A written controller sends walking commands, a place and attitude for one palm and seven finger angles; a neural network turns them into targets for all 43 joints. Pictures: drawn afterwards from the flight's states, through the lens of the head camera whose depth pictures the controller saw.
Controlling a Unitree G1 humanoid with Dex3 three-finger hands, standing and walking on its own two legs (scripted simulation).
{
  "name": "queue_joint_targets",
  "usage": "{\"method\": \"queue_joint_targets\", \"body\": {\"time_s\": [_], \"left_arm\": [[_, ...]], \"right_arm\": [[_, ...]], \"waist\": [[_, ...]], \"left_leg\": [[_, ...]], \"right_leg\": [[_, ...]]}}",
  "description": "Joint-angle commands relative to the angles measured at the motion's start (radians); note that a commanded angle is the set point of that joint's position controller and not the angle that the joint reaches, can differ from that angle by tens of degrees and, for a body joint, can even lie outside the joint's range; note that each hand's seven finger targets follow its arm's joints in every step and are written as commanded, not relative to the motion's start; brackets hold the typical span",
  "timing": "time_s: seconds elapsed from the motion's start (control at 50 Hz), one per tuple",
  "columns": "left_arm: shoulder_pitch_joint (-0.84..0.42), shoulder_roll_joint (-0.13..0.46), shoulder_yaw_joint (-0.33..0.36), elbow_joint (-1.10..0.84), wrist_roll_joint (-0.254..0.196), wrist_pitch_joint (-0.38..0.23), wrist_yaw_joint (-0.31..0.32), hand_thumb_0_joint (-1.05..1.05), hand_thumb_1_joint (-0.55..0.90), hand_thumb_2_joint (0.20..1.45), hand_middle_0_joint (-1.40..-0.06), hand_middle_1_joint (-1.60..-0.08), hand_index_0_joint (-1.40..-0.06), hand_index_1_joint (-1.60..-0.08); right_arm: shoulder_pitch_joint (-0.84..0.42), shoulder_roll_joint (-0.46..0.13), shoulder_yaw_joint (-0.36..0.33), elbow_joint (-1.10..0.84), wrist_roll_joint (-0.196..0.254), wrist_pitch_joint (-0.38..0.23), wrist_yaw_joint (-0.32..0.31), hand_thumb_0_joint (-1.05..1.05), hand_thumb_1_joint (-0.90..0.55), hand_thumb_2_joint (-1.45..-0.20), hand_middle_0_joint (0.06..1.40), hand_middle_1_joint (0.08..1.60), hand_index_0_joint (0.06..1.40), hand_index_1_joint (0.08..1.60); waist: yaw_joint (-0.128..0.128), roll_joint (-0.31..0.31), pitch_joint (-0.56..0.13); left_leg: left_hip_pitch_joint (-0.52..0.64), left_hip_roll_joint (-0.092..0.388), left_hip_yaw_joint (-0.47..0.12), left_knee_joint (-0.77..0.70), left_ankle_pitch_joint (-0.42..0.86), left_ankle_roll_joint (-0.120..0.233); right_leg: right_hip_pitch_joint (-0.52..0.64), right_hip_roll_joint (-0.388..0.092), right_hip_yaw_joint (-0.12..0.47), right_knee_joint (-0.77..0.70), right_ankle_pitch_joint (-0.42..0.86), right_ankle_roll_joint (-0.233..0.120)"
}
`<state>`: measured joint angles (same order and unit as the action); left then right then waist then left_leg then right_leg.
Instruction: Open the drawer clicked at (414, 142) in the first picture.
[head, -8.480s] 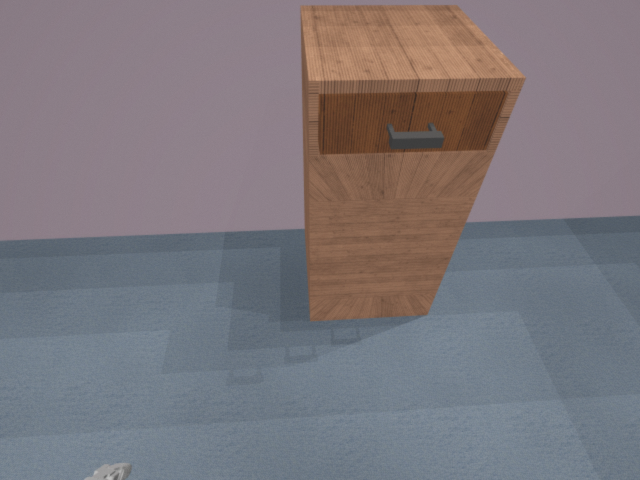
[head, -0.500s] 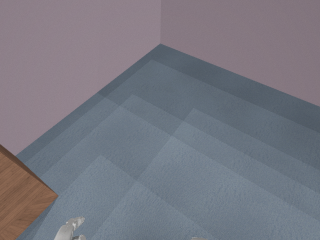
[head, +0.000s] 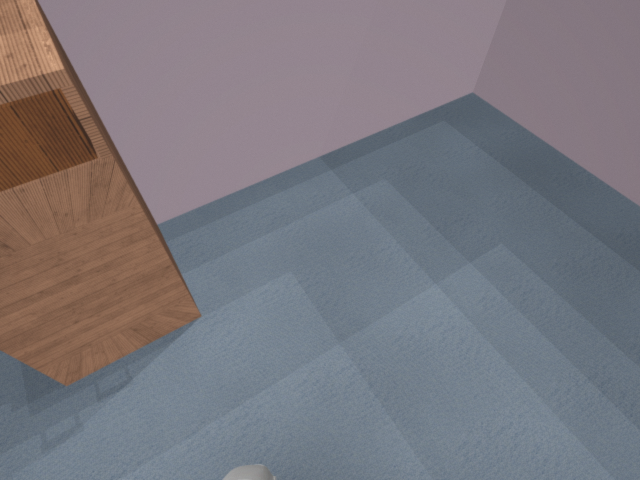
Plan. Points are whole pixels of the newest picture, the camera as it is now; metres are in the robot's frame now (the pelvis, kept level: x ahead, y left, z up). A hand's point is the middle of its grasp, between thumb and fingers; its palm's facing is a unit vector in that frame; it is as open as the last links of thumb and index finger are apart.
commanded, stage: turn to face it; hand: left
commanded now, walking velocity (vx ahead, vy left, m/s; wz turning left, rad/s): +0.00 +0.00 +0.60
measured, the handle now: out of the picture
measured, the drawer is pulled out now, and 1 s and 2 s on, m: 0.00 0.00 0.00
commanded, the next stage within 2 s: take the last steps up to it in 0.92 s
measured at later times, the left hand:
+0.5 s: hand out of the picture +0.09 +0.24 -0.14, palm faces +0.28 -0.92 -0.26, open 7.4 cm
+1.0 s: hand out of the picture -0.10 +0.17 -0.17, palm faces +0.58 -0.78 -0.24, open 7.4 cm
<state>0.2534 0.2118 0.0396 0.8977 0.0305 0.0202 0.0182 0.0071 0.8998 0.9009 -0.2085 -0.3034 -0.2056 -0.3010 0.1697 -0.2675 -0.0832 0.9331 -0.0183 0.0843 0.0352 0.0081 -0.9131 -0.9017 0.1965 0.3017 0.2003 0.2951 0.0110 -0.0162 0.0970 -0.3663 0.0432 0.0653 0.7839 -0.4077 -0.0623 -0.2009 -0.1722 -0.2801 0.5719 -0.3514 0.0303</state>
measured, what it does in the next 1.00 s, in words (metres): steps on the spot, turning left: left foot, then right foot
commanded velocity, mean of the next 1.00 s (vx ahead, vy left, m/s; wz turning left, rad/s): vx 0.00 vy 0.00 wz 0.48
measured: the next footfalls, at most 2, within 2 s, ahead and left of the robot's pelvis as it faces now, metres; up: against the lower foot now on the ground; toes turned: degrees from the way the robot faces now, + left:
left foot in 0.04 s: +0.03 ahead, +0.12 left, +0.00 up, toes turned +7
right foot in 0.56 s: +0.09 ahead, -0.11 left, +0.00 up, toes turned +18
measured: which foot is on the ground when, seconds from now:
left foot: up 0.00-0.02, down 0.04-0.56, up 0.58-1.00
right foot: down 0.00-0.04, up 0.06-0.54, down 0.56-1.00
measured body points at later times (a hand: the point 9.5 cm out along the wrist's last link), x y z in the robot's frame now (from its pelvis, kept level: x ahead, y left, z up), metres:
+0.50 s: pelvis +0.01 +0.01 +0.00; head +0.05 +0.02 +0.45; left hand +0.08 +0.29 -0.12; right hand +0.14 -0.22 -0.14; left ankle -0.01 +0.12 -0.73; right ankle +0.05 -0.13 -0.70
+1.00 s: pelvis +0.00 +0.00 +0.00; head +0.02 +0.02 +0.45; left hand -0.13 +0.21 -0.15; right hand +0.21 -0.18 -0.14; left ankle -0.08 +0.09 -0.72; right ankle +0.06 -0.12 -0.73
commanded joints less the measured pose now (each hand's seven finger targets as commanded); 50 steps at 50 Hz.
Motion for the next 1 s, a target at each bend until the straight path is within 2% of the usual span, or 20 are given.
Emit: {"method": "queue_joint_targets", "body": {"time_s": [0.0,0.02,0.04,0.06,0.08,0.12,0.18,0.36,0.48,0.5,0.52,0.54,0.56,0.58,0.64,0.68,0.76,0.9,0.96,0.98], "left_arm": [[0.017,0.212,0.068,-0.056,-0.015,-0.008,0.007,0.0,0.9,0.9,-0.2,-0.3,-0.2,-0.3],[0.011,0.145,0.059,-0.097,-0.025,-0.006,0.0,0.0,0.9,0.9,-0.2,-0.3,-0.2,-0.3],[-0.053,0.112,0.036,-0.134,-0.02,0.002,0.004,0.0,0.9,0.9,-0.2,-0.3,-0.2,-0.3],[-0.078,0.134,0.04,-0.134,-0.014,0.01,0.007,0.0,0.9,0.9,-0.2,-0.3,-0.2,-0.3],[-0.098,0.122,0.043,-0.116,-0.012,0.015,0.011,0.0,0.9,0.9,-0.2,-0.3,-0.2,-0.3],[-0.098,0.139,0.049,-0.09,-0.015,0.011,0.001,0.0,0.9,0.9,-0.2,-0.3,-0.2,-0.3],[-0.054,0.136,0.05,-0.068,-0.016,0.013,-0.005,0.0,0.9,0.9,-0.2,-0.3,-0.2,-0.3],[-0.162,0.121,0.041,-0.13,-0.021,0.009,0.004,0.0,0.9,0.9,-0.2,-0.3,-0.2,-0.3],[-0.09,0.116,0.04,-0.129,-0.033,-0.009,0.01,0.0,0.9,0.9,-0.2,-0.3,-0.2,-0.3],[-0.051,0.131,0.043,-0.119,-0.033,-0.018,0.012,0.0,0.9,0.9,-0.2,-0.3,-0.2,-0.3],[0.003,0.176,0.053,-0.11,-0.026,-0.031,0.017,0.0,0.9,0.9,-0.2,-0.3,-0.2,-0.3],[0.014,0.274,0.073,-0.109,-0.008,-0.038,0.026,0.0,0.9,0.9,-0.2,-0.3,-0.2,-0.3],[0.026,0.287,0.066,-0.113,-0.014,-0.028,0.025,0.0,0.9,0.9,-0.2,-0.3,-0.2,-0.3],[-0.035,0.232,0.058,-0.125,-0.016,-0.028,0.026,0.0,0.9,0.9,-0.2,-0.3,-0.2,-0.3],[-0.146,0.151,0.036,-0.14,-0.018,-0.027,0.018,0.0,0.9,0.9,-0.2,-0.3,-0.2,-0.3],[-0.11,0.143,0.032,-0.125,-0.016,-0.032,0.016,0.0,0.9,0.9,-0.2,-0.3,-0.2,-0.3],[-0.018,0.151,0.037,-0.086,-0.012,-0.032,0.019,0.0,0.9,0.9,-0.2,-0.3,-0.2,-0.3],[0.076,0.2,0.057,-0.014,0.005,-0.027,0.016,0.0,0.9,0.9,-0.2,-0.3,-0.2,-0.3],[0.052,0.202,0.058,0.002,-0.005,-0.021,0.015,0.0,0.9,0.9,-0.2,-0.3,-0.2,-0.3],[0.044,0.181,0.054,0.002,-0.017,-0.015,0.014,0.0,0.9,0.9,-0.2,-0.3,-0.2,-0.3]], "right_arm": [[0.077,-0.103,-0.014,-0.079,0.003,-0.063,-0.007,0.0,-0.9,-0.9,0.2,0.3,0.2,0.3],[0.154,-0.227,-0.044,-0.074,-0.003,-0.076,-0.015,0.0,-0.9,-0.9,0.2,0.3,0.2,0.3],[0.215,-0.286,-0.054,-0.048,0.01,-0.069,-0.025,0.0,-0.9,-0.9,0.2,0.3,0.2,0.3],[0.215,-0.262,-0.048,-0.04,0.006,-0.064,-0.032,0.0,-0.9,-0.9,0.2,0.3,0.2,0.3],[0.174,-0.223,-0.037,-0.044,0.003,-0.071,-0.043,0.0,-0.9,-0.9,0.2,0.3,0.2,0.3],[0.074,-0.17,-0.018,-0.079,-0.001,-0.072,-0.051,0.0,-0.9,-0.9,0.2,0.3,0.2,0.3],[0.033,-0.162,-0.013,-0.096,0.001,-0.078,-0.049,0.0,-0.9,-0.9,0.2,0.3,0.2,0.3],[0.085,-0.167,-0.027,-0.088,-0.008,-0.067,-0.044,0.0,-0.9,-0.9,0.2,0.3,0.2,0.3],[0.046,-0.16,-0.035,-0.1,-0.006,-0.059,-0.043,0.0,-0.9,-0.9,0.2,0.3,0.2,0.3],[0.034,-0.149,-0.033,-0.103,0.001,-0.06,-0.042,0.0,-0.9,-0.9,0.2,0.3,0.2,0.3],[0.041,-0.107,-0.028,-0.109,0.009,-0.062,-0.037,0.0,-0.9,-0.9,0.2,0.3,0.2,0.3],[0.071,-0.029,-0.018,-0.128,0.015,-0.064,-0.035,0.0,-0.9,-0.9,0.2,0.3,0.2,0.3],[0.052,-0.083,-0.03,-0.132,0.002,-0.055,-0.039,0.0,-0.9,-0.9,0.2,0.3,0.2,0.3],[0.072,-0.091,-0.036,-0.112,-0.004,-0.042,-0.034,0.0,-0.9,-0.9,0.2,0.3,0.2,0.3],[0.096,-0.071,-0.034,-0.061,-0.011,-0.021,-0.013,0.0,-0.9,-0.9,0.2,0.3,0.2,0.3],[0.105,-0.06,-0.029,-0.054,-0.009,-0.017,-0.01,0.0,-0.9,-0.9,0.2,0.3,0.2,0.3],[0.054,-0.05,-0.02,-0.05,-0.007,-0.015,-0.011,0.0,-0.9,-0.9,0.2,0.3,0.2,0.3],[-0.032,-0.009,0.015,-0.061,0.011,-0.043,-0.02,0.0,-0.9,-0.9,0.2,0.3,0.2,0.3],[0.051,-0.021,0.016,-0.033,0.011,-0.058,-0.027,0.0,-0.9,-0.9,0.2,0.3,0.2,0.3],[0.098,-0.059,0.011,-0.017,0.009,-0.07,-0.026,0.0,-0.9,-0.9,0.2,0.3,0.2,0.3]], "waist": [[-0.045,-0.063,-0.213],[-0.091,0.264,-0.267],[-0.112,0.329,-0.279],[-0.109,0.223,-0.262],[-0.1,0.272,-0.223],[-0.062,0.217,-0.157],[-0.029,0.144,-0.149],[-0.059,0.169,-0.136],[-0.019,0.182,-0.172],[0.005,0.158,-0.185],[0.029,0.038,-0.219],[0.027,-0.285,-0.23],[0.032,-0.226,-0.205],[-0.003,-0.125,-0.155],[-0.052,-0.156,-0.035],[-0.046,-0.18,-0.032],[-0.009,-0.173,-0.039],[0.043,-0.215,-0.12],[-0.006,-0.197,-0.159],[-0.037,-0.096,-0.195]], "left_leg": [[0.25,-0.004,-0.004,-0.375,0.287,0.04],[0.466,0.26,-0.355,-0.405,0.699,0.151],[0.488,0.385,-0.471,-0.379,1.072,0.258],[0.455,0.39,-0.394,-0.355,1.027,0.289],[0.407,0.312,-0.366,-0.364,0.997,0.256],[0.315,0.227,-0.295,-0.37,0.891,0.219],[0.275,0.173,-0.263,-0.4,0.781,0.2],[0.261,0.168,-0.424,-0.398,0.651,0.248],[0.147,0.111,-0.486,-0.315,0.7,0.212],[0.078,0.084,-0.477,-0.271,0.632,0.181],[-0.046,0.024,-0.422,-0.176,0.418,0.122],[-0.247,-0.133,-0.204,0.06,-0.082,0.029],[-0.227,-0.118,-0.183,0.262,-0.22,0.022],[-0.208,-0.085,-0.21,0.381,-0.136,0.026],[-0.202,-0.04,-0.149,0.489,0.029,0.011],[-0.202,-0.04,-0.127,0.487,0.079,0.001],[-0.198,-0.02,-0.102,0.386,0.07,-0.013],[-0.04,-0.034,-0.003,-0.021,-0.068,0.006],[0.138,-0.049,0.02,-0.27,0.118,0.024],[0.271,-0.008,-0.017,-0.403,0.273,0.038]], "right_leg": [[0.023,-0.166,0.085,0.16,0.502,-0.039],[-0.283,-0.017,0.058,0.401,-0.025,0.048],[-0.409,0.043,0.164,0.53,-0.36,0.071],[-0.405,0.017,0.22,0.599,-0.311,0.056],[-0.423,0.016,0.241,0.624,-0.242,0.06],[-0.404,0.028,0.265,0.649,-0.124,0.068],[-0.361,0.05,0.263,0.616,-0.036,0.077],[-0.321,0.099,0.286,0.374,-0.082,0.084],[-0.067,0.164,0.267,0.045,0.009,0.055],[0.047,0.15,0.274,-0.093,0.111,0.053],[0.221,0.047,0.359,-0.224,0.207,0.032],[0.336,-0.253,0.639,-0.271,0.334,-0.08],[0.172,-0.352,0.669,-0.269,0.387,-0.171],[0.071,-0.29,0.579,-0.289,0.263,-0.184],[-0.054,-0.144,0.377,-0.299,0.171,-0.114],[-0.042,-0.118,0.305,-0.296,0.197,-0.101],[0.024,-0.138,0.284,-0.291,0.234,-0.119],[0.137,-0.181,0.246,-0.161,0.604,-0.163],[0.082,-0.151,0.192,-0.061,0.585,-0.102],[0.005,-0.119,0.151,0.041,0.481,-0.056]]}}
